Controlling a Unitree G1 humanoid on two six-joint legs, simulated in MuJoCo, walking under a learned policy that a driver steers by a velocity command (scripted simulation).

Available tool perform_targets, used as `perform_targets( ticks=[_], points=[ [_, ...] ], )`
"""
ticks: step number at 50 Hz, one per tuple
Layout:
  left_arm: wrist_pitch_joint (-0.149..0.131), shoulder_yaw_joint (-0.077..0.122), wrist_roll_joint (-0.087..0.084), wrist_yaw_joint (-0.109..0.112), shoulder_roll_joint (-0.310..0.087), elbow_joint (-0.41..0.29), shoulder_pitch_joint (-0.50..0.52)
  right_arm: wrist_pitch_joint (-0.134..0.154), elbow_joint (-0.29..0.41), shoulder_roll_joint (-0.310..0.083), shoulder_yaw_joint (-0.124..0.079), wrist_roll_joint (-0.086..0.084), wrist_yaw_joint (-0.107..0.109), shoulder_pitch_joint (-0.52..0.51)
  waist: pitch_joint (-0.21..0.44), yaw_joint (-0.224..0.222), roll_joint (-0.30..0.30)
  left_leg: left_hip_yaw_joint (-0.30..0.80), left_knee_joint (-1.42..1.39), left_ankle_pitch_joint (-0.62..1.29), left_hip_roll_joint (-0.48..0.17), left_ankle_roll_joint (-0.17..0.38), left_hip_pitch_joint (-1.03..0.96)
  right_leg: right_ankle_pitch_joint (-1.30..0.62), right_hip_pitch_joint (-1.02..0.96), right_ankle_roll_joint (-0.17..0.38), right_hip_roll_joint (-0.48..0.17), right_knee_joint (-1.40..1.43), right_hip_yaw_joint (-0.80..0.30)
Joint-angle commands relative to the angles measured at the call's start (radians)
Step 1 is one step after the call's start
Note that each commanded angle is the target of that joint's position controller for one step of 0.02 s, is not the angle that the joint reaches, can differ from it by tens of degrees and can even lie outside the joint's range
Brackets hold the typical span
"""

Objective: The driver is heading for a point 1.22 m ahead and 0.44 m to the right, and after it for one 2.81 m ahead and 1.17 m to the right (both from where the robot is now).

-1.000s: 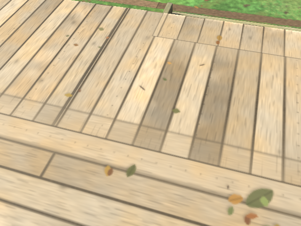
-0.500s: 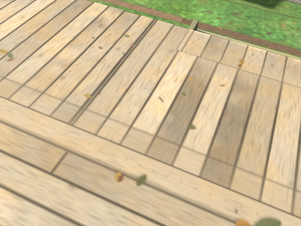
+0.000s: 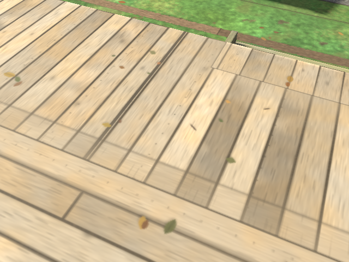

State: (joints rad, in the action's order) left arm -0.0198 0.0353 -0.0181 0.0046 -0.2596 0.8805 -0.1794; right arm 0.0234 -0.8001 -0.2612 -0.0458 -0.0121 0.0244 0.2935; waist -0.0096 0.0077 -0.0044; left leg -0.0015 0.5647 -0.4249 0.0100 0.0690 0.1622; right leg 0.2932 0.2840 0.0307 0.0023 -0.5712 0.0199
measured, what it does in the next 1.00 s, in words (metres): walks ahead, turning right: right foot, then left foot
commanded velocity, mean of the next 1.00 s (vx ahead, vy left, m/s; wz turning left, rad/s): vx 0.45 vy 0.00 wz -0.47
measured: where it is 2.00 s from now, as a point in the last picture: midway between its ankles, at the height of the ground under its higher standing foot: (271, 184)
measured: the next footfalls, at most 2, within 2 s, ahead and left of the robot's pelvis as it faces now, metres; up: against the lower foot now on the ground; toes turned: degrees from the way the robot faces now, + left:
right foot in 0.40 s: +0.31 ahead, -0.15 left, +0.00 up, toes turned -13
left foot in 0.90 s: +0.64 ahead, -0.05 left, +0.00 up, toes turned -33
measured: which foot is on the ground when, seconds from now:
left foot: down 0.00-0.40, up 0.42-0.88, down 0.90-1.00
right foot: down 0.00-0.02, up 0.04-0.38, down 0.40-0.92, up 0.94-1.00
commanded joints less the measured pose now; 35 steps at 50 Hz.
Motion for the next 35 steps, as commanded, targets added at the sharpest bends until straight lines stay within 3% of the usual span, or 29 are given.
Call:
perform_targets(
  ticks=[1,2,3,4,5,6,8,11,13,15,17,19,20,21,22,23,24,25,26,27,28,31,35],
  points=[
    [-0.016,0.021,-0.012,0.003,-0.111,-0.130,0.252,0.046,-0.014,-0.117,-0.040,0.009,-0.008,0.186,-0.064,0.132,-0.013,0.158,-0.249,-0.022,-0.113,0.085,-0.174,0.199,0.276,0.063,-0.103,0.126,-0.177],
    [-0.038,0.003,-0.013,-0.005,-0.047,-0.167,0.281,0.054,-0.035,-0.204,-0.064,0.009,-0.009,0.241,-0.065,0.128,0.220,0.401,-0.367,-0.070,-0.267,0.136,-0.309,0.076,0.435,-0.003,0.037,-0.153,0.005],
    [-0.055,0.019,-0.013,-0.009,-0.115,-0.166,0.271,0.058,-0.022,-0.190,-0.064,0.017,-0.009,0.217,-0.125,0.131,0.230,0.491,-0.377,0.123,-0.373,0.180,-0.342,0.222,0.575,-0.005,0.015,-0.287,-0.046],
    [-0.066,0.031,-0.026,-0.016,-0.133,-0.145,0.217,0.065,-0.018,-0.141,-0.053,0.026,-0.004,0.218,-0.113,0.109,0.166,0.441,-0.345,0.272,-0.371,0.178,-0.402,0.228,0.638,0.011,0.003,-0.401,-0.130],
    [-0.067,0.029,-0.039,-0.023,-0.117,-0.124,0.165,0.068,-0.016,-0.126,-0.051,0.028,-0.004,0.207,-0.083,0.080,0.133,0.371,-0.327,0.370,-0.355,0.150,-0.464,0.177,0.683,0.026,-0.010,-0.461,-0.160],
    [-0.065,0.027,-0.038,-0.030,-0.111,-0.118,0.156,0.065,-0.016,-0.118,-0.049,0.021,-0.006,0.197,-0.078,0.075,0.116,0.294,-0.329,0.452,-0.345,0.120,-0.491,0.116,0.719,0.035,-0.027,-0.472,-0.163],
    [-0.058,0.023,-0.032,-0.046,-0.080,-0.116,0.164,0.057,-0.005,-0.085,-0.036,0.025,-0.007,0.160,-0.077,0.064,0.103,0.150,-0.354,0.567,-0.292,0.072,-0.418,-0.004,0.659,0.028,-0.037,-0.435,-0.122],
    [-0.050,0.002,-0.015,-0.069,-0.030,-0.156,0.230,0.059,0.008,-0.108,-0.036,0.023,0.000,0.110,-0.100,0.065,0.089,-0.019,-0.428,0.528,-0.215,0.058,-0.203,-0.201,0.459,-0.018,-0.035,-0.259,-0.012],
    [-0.049,-0.011,-0.007,-0.078,-0.012,-0.197,0.302,0.065,-0.008,-0.137,-0.041,0.017,0.005,0.141,-0.127,0.088,0.094,-0.067,-0.462,0.525,-0.217,0.062,-0.126,-0.266,0.351,-0.020,-0.025,-0.141,0.045],
    [-0.046,-0.005,-0.011,-0.083,-0.042,-0.225,0.316,0.066,-0.023,-0.160,-0.047,0.011,0.005,0.159,-0.130,0.076,0.106,-0.092,-0.436,0.650,-0.242,0.057,-0.165,-0.248,0.310,0.008,-0.010,-0.075,0.063],
    [-0.043,0.013,-0.010,-0.084,-0.085,-0.239,0.283,0.062,-0.023,-0.185,-0.053,0.005,0.008,0.146,-0.078,0.030,0.136,-0.128,-0.321,1.004,-0.263,0.036,-0.235,-0.199,0.244,0.055,0.030,-0.053,0.093],
    [-0.034,0.049,-0.016,-0.080,-0.149,-0.207,0.104,0.044,-0.016,-0.205,-0.058,0.007,0.018,0.127,0.044,-0.076,0.164,-0.160,-0.067,1.288,-0.267,0.007,-0.241,-0.159,0.032,0.110,0.088,-0.052,0.118],
    [-0.025,0.079,-0.017,-0.068,-0.196,-0.168,-0.051,0.040,-0.006,-0.207,-0.057,0.005,0.021,0.112,0.122,-0.158,0.139,-0.171,0.138,1.247,-0.242,-0.020,-0.127,-0.197,-0.203,0.149,0.102,-0.009,0.089],
    [-0.007,0.104,-0.014,-0.042,-0.259,-0.137,-0.208,0.051,0.021,-0.181,-0.044,0.020,0.021,0.109,0.200,-0.209,0.014,-0.157,0.458,0.777,-0.184,-0.056,0.142,-0.134,-0.498,0.202,-0.039,0.013,-0.151],
    [-0.016,0.103,-0.004,-0.039,-0.319,-0.157,-0.176,0.079,0.065,-0.029,0.001,0.024,-0.003,0.218,0.347,-0.071,-0.217,-0.027,0.800,-0.147,0.021,-0.096,0.490,0.139,-0.731,0.393,-0.321,0.155,-0.777],
    [-0.026,0.086,-0.002,-0.036,-0.240,-0.162,-0.180,0.115,0.082,-0.134,-0.019,-0.009,-0.015,0.068,0.334,-0.154,-0.110,0.145,0.881,-0.123,-0.001,-0.071,0.570,0.219,-0.675,0.370,-0.318,0.295,-0.847],
    [-0.038,0.076,0.002,-0.035,-0.206,-0.160,-0.126,0.129,0.118,-0.163,-0.028,-0.041,-0.018,-0.006,0.166,-0.126,-0.080,0.124,0.839,-0.018,-0.043,-0.050,0.630,0.168,-0.530,0.325,-0.292,0.326,-0.700],
    [-0.048,0.069,-0.001,-0.037,-0.185,-0.176,-0.057,0.136,0.115,-0.158,-0.026,-0.028,-0.010,-0.017,0.078,-0.071,0.019,0.114,0.756,0.059,-0.089,-0.045,0.581,0.057,-0.360,0.294,-0.243,0.337,-0.587],
    [-0.053,0.064,0.006,-0.038,-0.164,-0.193,0.002,0.132,0.104,-0.155,-0.033,-0.003,-0.002,-0.004,0.038,-0.025,0.035,0.110,0.685,0.101,-0.116,-0.053,0.518,-0.047,-0.231,0.274,-0.199,0.346,-0.501],
    [-0.055,0.058,0.019,-0.035,-0.147,-0.211,0.033,0.119,0.100,-0.154,-0.038,0.009,-0.001,0.024,0.028,0.012,0.010,0.119,0.657,0.129,-0.137,-0.060,0.454,-0.104,-0.145,0.269,-0.165,0.369,-0.448],
    [-0.056,0.059,0.018,-0.033,-0.143,-0.217,0.045,0.106,0.105,-0.147,-0.039,0.016,-0.002,0.038,0.022,0.030,-0.016,0.112,0.623,0.141,-0.145,-0.075,0.427,-0.135,-0.087,0.276,-0.152,0.388,-0.423],
    [-0.062,0.062,0.006,-0.020,-0.157,-0.209,0.008,0.081,0.142,-0.123,-0.034,0.037,0.004,-0.016,-0.011,0.025,-0.031,0.074,0.490,0.226,-0.141,-0.126,0.428,-0.219,0.035,0.276,-0.114,0.406,-0.331],
    [-0.050,0.070,-0.003,-0.001,-0.182,-0.192,-0.074,0.089,0.199,-0.082,-0.015,0.034,0.001,-0.194,-0.023,-0.048,-0.046,0.061,0.164,0.476,-0.088,-0.147,0.409,-0.208,0.046,0.214,-0.055,0.364,-0.282]
  ],
)
Velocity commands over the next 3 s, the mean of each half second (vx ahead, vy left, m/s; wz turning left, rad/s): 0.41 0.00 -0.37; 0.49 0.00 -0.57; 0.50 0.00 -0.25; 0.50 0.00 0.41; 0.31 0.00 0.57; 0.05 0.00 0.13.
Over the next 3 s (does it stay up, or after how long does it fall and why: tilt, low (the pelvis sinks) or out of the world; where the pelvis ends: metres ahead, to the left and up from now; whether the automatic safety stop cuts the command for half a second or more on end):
stays up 1.17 -0.54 0.00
